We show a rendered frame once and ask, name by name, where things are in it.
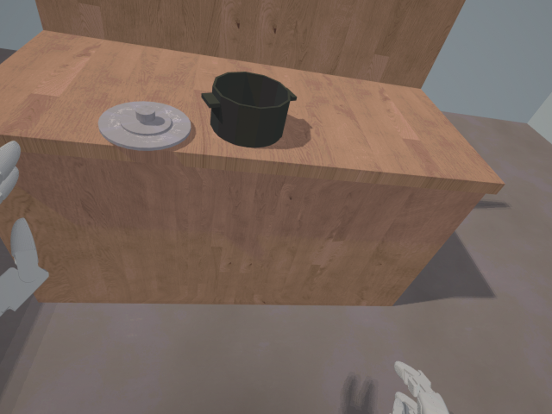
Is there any pot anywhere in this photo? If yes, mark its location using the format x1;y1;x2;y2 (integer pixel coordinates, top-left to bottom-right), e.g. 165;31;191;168
201;72;297;147

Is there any lid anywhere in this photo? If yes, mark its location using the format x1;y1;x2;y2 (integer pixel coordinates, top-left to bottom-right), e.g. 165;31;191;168
98;101;191;151

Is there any table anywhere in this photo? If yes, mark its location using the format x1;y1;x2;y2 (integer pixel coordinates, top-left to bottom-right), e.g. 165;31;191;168
0;0;505;306

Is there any knob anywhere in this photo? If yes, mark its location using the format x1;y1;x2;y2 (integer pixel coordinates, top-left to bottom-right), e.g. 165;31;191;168
135;105;155;122

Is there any right robot hand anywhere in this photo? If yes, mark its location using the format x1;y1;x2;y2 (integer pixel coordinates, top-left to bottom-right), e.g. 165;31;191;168
390;361;449;414

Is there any left robot hand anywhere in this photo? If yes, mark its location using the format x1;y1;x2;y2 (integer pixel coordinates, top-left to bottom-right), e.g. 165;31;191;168
0;141;49;316

